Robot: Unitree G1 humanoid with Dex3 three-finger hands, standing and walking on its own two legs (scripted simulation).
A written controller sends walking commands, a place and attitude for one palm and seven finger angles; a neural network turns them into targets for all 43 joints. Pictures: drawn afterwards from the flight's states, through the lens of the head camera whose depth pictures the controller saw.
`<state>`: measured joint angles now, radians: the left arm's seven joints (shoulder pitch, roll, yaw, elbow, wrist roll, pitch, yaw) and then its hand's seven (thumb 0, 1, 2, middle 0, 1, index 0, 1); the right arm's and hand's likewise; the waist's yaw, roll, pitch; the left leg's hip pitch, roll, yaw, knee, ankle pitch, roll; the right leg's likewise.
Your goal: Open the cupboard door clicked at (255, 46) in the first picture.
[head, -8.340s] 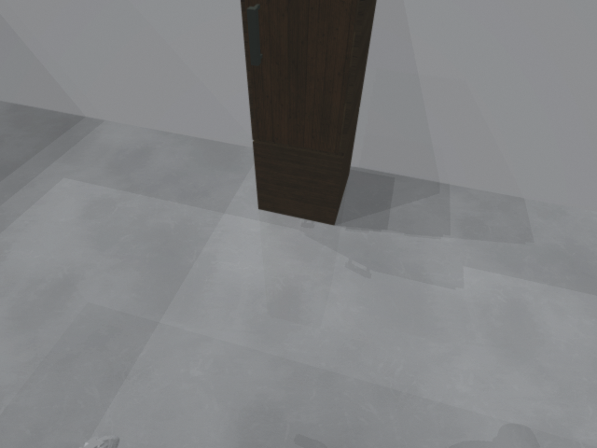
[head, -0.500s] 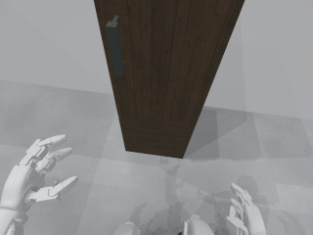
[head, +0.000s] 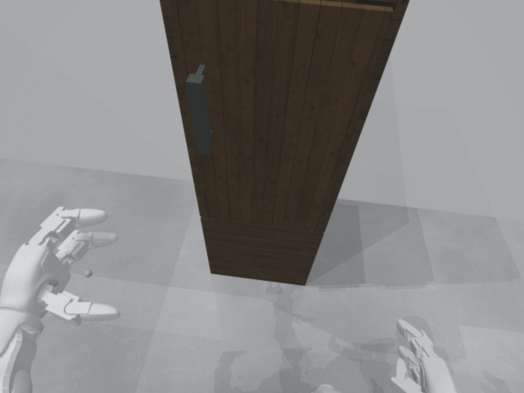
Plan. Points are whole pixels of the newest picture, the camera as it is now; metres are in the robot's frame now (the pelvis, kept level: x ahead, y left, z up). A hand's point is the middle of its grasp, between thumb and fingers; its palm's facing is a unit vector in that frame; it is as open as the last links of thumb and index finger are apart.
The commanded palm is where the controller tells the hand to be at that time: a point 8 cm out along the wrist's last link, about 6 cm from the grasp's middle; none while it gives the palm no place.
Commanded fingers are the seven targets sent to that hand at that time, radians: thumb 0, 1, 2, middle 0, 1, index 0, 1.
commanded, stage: raise the hand with hooked fingers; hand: left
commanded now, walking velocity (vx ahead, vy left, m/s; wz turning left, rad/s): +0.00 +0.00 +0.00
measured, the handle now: (203, 111) +0.58 +0.16 +0.10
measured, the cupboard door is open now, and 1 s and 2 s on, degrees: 0 0 0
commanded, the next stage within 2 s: move the hooked fingers beside the handle in 0.90 s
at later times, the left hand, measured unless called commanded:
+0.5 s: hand (88, 219) +0.31 +0.26 +0.12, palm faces -0.02 -1.00 -0.02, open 14.0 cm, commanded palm +0.27 +0.30 +0.12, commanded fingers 0.00 -0.50 0.30 -0.30 -1.20 -0.30 -1.20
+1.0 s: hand (90, 229) +0.29 +0.25 +0.12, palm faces -0.02 -1.00 -0.01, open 14.0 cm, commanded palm +0.27 +0.30 +0.12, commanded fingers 0.00 -0.50 0.30 -0.30 -1.20 -0.30 -1.20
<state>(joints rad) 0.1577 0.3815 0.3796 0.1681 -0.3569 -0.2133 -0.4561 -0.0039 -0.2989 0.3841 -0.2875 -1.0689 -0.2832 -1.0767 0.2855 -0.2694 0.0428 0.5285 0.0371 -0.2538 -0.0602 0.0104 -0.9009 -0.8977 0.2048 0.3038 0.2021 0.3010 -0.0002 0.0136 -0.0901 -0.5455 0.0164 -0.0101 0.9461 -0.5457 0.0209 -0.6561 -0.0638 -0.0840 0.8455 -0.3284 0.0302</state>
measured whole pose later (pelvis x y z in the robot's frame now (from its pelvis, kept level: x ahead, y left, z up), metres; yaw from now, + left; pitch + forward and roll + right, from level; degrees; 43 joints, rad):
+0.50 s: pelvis +0.01 -0.01 +0.02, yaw +0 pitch +6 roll -1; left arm -0.10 0.44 0.45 0.40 -0.36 -0.14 -0.54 -0.01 -0.50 0.30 -0.30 -1.20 -0.30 -1.20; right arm 0.30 -0.29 0.05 0.56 0.05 -0.21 -0.09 0.01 -0.90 -0.90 0.21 0.30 0.20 0.30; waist 0.00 0.03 -0.07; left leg -0.42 0.02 0.00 0.78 -0.48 0.00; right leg -0.55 -0.05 -0.08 0.72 -0.28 0.02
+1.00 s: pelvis +0.00 -0.02 +0.02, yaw -1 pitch +5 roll -1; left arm -0.10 0.43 0.44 0.43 -0.35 -0.16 -0.55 -0.01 -0.50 0.30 -0.30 -1.20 -0.30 -1.20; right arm 0.30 -0.28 0.05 0.55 0.04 -0.20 -0.09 0.01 -0.90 -0.90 0.21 0.30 0.20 0.30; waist 0.01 0.02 -0.06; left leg -0.40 0.02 0.01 0.77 -0.46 0.00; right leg -0.53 -0.05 -0.07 0.71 -0.27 0.01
